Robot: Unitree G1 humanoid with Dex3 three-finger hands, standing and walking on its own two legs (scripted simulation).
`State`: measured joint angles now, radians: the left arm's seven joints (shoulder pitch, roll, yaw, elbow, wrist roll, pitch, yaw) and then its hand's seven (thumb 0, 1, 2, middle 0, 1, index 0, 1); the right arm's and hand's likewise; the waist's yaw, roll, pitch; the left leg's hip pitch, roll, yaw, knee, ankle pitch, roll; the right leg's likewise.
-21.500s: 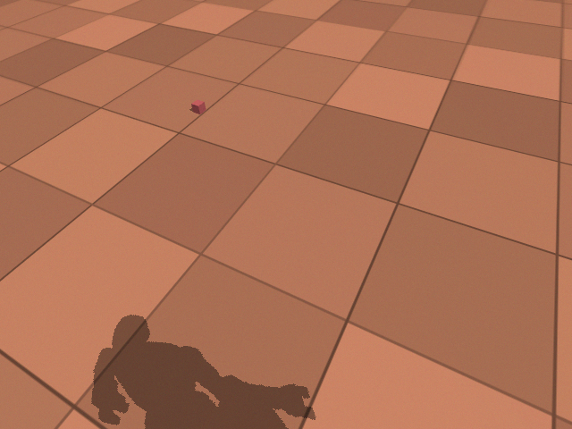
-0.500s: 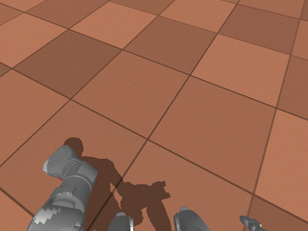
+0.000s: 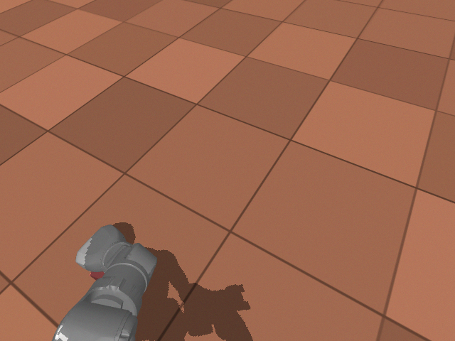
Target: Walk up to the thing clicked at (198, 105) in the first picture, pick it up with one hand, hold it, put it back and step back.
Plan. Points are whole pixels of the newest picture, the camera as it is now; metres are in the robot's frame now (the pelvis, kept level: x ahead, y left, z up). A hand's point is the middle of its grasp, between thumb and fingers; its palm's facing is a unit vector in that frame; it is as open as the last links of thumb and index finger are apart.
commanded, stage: hold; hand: left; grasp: from above
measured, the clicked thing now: (116, 270) +0.32 +0.24 -0.12
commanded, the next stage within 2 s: crouch in 1.96 s
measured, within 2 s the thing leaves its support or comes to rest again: neither
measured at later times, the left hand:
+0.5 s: hand (115, 256) +0.32 +0.22 -0.04, palm faces -0.24 -0.36 -0.90, open 7.0 cm
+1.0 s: hand (112, 250) +0.32 +0.22 -0.02, palm faces -0.22 -0.38 -0.90, open 7.1 cm
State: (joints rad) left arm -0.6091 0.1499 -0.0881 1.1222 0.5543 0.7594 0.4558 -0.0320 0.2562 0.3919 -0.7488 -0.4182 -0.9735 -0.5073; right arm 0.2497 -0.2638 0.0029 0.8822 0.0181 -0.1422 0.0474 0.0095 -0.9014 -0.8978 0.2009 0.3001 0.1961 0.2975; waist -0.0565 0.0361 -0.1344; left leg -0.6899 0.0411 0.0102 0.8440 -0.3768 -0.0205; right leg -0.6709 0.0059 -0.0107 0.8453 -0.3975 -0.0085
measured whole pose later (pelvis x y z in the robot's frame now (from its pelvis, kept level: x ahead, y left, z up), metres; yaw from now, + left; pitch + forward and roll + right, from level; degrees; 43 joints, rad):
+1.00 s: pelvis +0.02 +0.00 +0.03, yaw +0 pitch +6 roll +1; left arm -0.56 0.11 -0.16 0.98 0.54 0.88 0.40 -0.06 0.26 0.34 -0.80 -0.36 -0.99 -0.48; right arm 0.17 -0.28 0.03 0.83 0.03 -0.12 0.10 0.01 -0.92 -0.91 0.20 0.30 0.19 0.30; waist 0.00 0.04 -0.09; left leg -0.39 0.02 0.03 0.60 -0.30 -0.01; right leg -0.39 -0.01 0.00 0.62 -0.33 0.00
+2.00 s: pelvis +0.01 +0.00 +0.04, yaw +0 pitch +3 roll +1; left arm -0.46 0.11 -0.22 0.80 0.58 0.93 0.33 -0.07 0.23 0.34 -0.84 -0.33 -1.05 -0.44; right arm 0.13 -0.26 0.04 0.81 0.04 -0.14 0.10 0.01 -0.92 -0.91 0.20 0.30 0.19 0.30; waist 0.03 0.05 -0.06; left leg -0.32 0.02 0.03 0.54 -0.27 -0.01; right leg -0.31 -0.01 0.00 0.56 -0.30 0.00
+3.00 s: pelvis -0.07 +0.01 -0.21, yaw -2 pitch +34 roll -3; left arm -0.92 0.32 0.19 1.47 0.58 0.48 0.73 -0.05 0.28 0.34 -0.78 -0.36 -1.03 -0.43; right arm 0.10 -0.24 -0.02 0.93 -0.11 -0.19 0.15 0.01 -0.90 -0.90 0.20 0.30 0.20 0.30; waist -0.15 0.04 -0.20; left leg -1.76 0.06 -0.03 1.75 -0.59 -0.01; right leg -1.72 0.02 -0.03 1.72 -0.60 0.00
